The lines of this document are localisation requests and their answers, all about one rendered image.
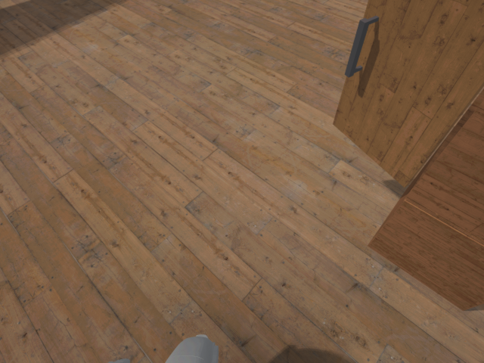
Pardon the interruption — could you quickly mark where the handle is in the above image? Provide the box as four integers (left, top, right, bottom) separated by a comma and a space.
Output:
345, 16, 379, 77

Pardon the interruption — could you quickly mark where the robot left thigh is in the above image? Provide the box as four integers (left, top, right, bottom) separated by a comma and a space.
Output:
165, 337, 219, 363

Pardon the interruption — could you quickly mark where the cupboard door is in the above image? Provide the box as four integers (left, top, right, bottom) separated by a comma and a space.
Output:
333, 0, 484, 188

